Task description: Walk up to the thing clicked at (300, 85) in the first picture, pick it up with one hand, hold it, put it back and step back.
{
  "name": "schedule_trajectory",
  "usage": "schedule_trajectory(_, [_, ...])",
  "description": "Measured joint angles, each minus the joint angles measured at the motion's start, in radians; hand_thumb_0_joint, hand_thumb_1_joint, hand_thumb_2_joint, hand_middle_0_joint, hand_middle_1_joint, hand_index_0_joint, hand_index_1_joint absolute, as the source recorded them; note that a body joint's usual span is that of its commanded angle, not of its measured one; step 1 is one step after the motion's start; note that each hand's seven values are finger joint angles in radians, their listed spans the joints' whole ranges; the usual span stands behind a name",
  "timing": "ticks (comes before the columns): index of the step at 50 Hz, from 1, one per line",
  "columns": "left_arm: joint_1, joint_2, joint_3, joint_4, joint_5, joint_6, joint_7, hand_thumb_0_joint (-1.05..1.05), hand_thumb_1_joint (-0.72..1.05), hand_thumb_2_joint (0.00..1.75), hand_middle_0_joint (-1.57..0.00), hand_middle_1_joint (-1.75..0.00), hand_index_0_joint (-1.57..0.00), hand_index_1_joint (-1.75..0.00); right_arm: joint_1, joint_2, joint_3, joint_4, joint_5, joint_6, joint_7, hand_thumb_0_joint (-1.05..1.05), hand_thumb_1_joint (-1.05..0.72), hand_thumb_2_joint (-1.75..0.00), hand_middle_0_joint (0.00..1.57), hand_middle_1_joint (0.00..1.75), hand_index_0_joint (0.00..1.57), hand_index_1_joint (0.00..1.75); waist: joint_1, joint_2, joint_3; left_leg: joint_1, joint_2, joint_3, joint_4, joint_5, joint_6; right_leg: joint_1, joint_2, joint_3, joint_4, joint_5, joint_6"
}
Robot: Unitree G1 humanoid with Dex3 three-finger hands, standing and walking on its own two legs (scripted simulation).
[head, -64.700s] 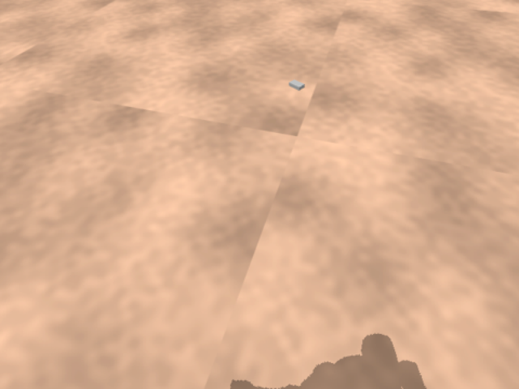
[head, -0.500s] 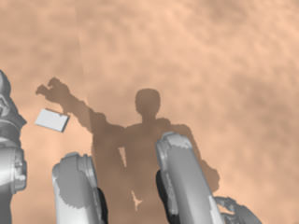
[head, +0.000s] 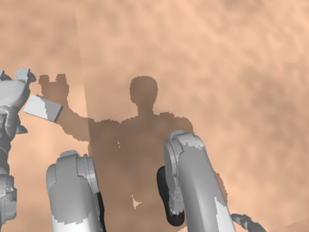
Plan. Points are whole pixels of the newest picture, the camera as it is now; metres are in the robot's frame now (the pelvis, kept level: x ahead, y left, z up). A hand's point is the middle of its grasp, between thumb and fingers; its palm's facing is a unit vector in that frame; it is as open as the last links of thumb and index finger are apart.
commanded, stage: approach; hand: left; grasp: from above
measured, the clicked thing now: (44, 109) +0.50 +0.28 -0.33
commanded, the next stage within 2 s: close in in 0.24 s
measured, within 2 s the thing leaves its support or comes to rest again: neither
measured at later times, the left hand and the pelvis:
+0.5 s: hand (31, 107) +0.47 +0.28 -0.22, palm faces -0.38 -0.24 -0.89, open 14.0 cm; pelvis +0.01 +0.00 -0.01, yaw -1 degrees
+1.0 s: hand (15, 98) +0.47 +0.29 -0.15, palm faces -0.09 -0.38 -0.92, open 13.4 cm; pelvis +0.02 +0.00 +0.00, yaw -2 degrees
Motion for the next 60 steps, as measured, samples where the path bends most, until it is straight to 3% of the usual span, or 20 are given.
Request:
schedule_trajectory(4, [-0.026,0.005,0.017,0.052,-0.003,0.053,0.051,0.0,-0.53,0.97,-0.08,-0.97,-0.09,-0.96,-0.014,0.016,0.001,-0.001,-0.007,-0.015,0.0,0.0,-0.91,-0.9,0.2,0.3,0.2,0.3,-0.003,-0.001,-0.024,-0.012,0.0,0.005,0.0,-0.001,0.001,-0.015,0.0,0.005,0.004,-0.002,-0.001])
schedule_trajectory(12, [-0.15,0.003,-0.02,0.236,-0.088,0.16,0.069,-0.01,-0.55,0.99,-0.08,-0.88,-0.05,-0.92,-0.036,0.022,0.015,0.015,-0.013,-0.061,0.006,0.0,-0.89,-0.89,0.2,0.3,0.2,0.3,-0.003,0.008,-0.057,-0.004,0.004,0.012,-0.023,-0.015,0.001,-0.011,-0.002,0.008,-0.015,-0.015,-0.002])
schedule_trajectory(17, [-0.226,0.0,-0.014,0.385,-0.123,0.196,0.114,-0.01,-0.52,0.95,-0.08,-0.9,-0.06,-0.92,-0.034,0.005,0.048,0.018,-0.032,-0.096,0.025,0.0,-0.89,-0.89,0.2,0.3,0.2,0.3,-0.031,-0.003,-0.037,-0.008,0.006,0.0,-0.015,-0.023,-0.002,-0.014,0.001,-0.002,-0.013,-0.018,-0.002])
schedule_trajectory(23, [-0.259,0.01,0.091,0.482,-0.113,0.236,0.234,-0.01,-0.47,0.89,-0.1,-0.93,-0.11,-0.93,-0.014,-0.018,0.066,0.025,-0.069,-0.142,0.067,0.0,-0.9,-0.89,0.2,0.3,0.2,0.3,-0.078,-0.024,0.006,-0.037,0.007,-0.02,0.03,-0.034,-0.011,-0.042,0.01,-0.015,0.021,-0.02,-0.003])
schedule_trajectory(27, [-0.29,0.02,0.159,0.525,-0.137,0.293,0.324,-0.01,-0.43,0.88,-0.12,-0.95,-0.14,-0.93,-0.004,-0.024,0.062,0.042,-0.1,-0.177,0.111,0.0,-0.9,-0.89,0.2,0.3,0.2,0.3,-0.112,-0.037,0.044,-0.053,0.008,-0.029,0.057,-0.04,-0.016,-0.06,0.015,-0.019,0.044,-0.02,-0.002])
schedule_trajectory(31, [-0.329,0.025,0.217,0.542,-0.203,0.368,0.399,-0.01,-0.4,0.87,-0.13,-0.98,-0.15,-0.94,0.005,-0.024,0.059,0.068,-0.124,-0.214,0.166,0.0,-0.9,-0.89,0.2,0.3,0.2,0.3,-0.14,-0.035,0.07,-0.062,0.01,-0.038,0.071,-0.05,-0.02,-0.071,0.019,-0.025,0.055,-0.025,-0.002])
schedule_trajectory(35, [-0.36,0.022,0.3,0.514,-0.286,0.441,0.436,-0.01,-0.37,0.85,-0.13,-0.99,-0.17,-0.94,0.018,-0.026,0.064,0.092,-0.133,-0.235,0.217,0.0,-0.9,-0.89,0.2,0.3,0.2,0.3,-0.153,-0.016,0.083,-0.057,0.015,-0.046,0.077,-0.067,-0.023,-0.067,0.022,-0.032,0.056,-0.035,-0.002])
schedule_trajectory(38, [-0.38,0.024,0.327,0.49,-0.347,0.5,0.431,0.0,-0.36,0.84,-0.14,-0.99,-0.17,-0.94,0.02,-0.028,0.061,0.117,-0.13,-0.248,0.25,0.0,-0.91,-0.89,0.2,0.3,0.2,0.3,-0.156,0.007,0.087,-0.048,0.018,-0.049,0.079,-0.078,-0.022,-0.058,0.024,-0.034,0.054,-0.043,-0.001])
schedule_trajectory(42, [-0.362,0.006,0.375,0.43,-0.417,0.564,0.412,0.0,-0.36,0.82,-0.14,-0.99,-0.17,-0.94,0.03,-0.032,0.039,0.153,-0.109,-0.247,0.283,0.0,-0.91,-0.89,0.2,0.3,0.2,0.3,-0.132,0.052,0.068,-0.039,0.023,-0.048,0.073,-0.086,-0.019,-0.051,0.028,-0.034,0.045,-0.047,0.001])
schedule_trajectory(48, [-0.291,-0.061,0.352,0.366,-0.528,0.653,0.377,0.0,-0.38,0.82,-0.12,-1.03,-0.17,-0.97,0.039,-0.031,-0.002,0.192,-0.069,-0.23,0.301,0.0,-0.91,-0.89,0.2,0.3,0.2,0.3,-0.067,0.094,0.002,-0.01,0.033,-0.019,0.034,-0.078,-0.01,-0.034,0.03,-0.013,0.019,-0.039,0.003])
schedule_trajectory(52, [-0.276,-0.101,0.299,0.38,-0.582,0.69,0.367,0.0,-0.36,0.78,-0.1,-1.11,-0.19,-1.02,0.023,-0.029,-0.02,0.204,-0.052,-0.229,0.29,0.0,-0.92,-0.9,0.2,0.3,0.2,0.3,-0.038,0.095,-0.041,0.018,0.032,0.001,-0.009,-0.056,-0.008,-0.011,0.025,0.001,-0.011,-0.025,0.0])
schedule_trajectory(56, [-0.299,-0.112,0.266,0.455,-0.586,0.693,0.375,-0.01,-0.33,0.73,-0.1,-1.16,-0.21,-1.05,-0.006,-0.038,-0.025,0.213,-0.046,-0.244,0.268,0.0,-0.92,-0.9,0.2,0.3,0.2,0.3,-0.036,0.084,-0.066,0.041,0.029,0.006,-0.039,-0.037,-0.011,0.011,0.019,0.002,-0.034,-0.012,-0.008])
schedule_trajectory(60, [-0.345,-0.081,0.267,0.529,-0.557,0.672,0.386,-0.01,-0.3,0.7,-0.11,-1.2,-0.23,-1.07,-0.038,-0.055,-0.017,0.215,-0.059,-0.269,0.248,0.0,-0.92,-0.9,0.2,0.3,0.2,0.3,-0.062,0.066,-0.052,0.056,0.023,0.001,-0.046,-0.024,-0.011,0.027,0.015,-0.004,-0.039,-0.002,-0.014])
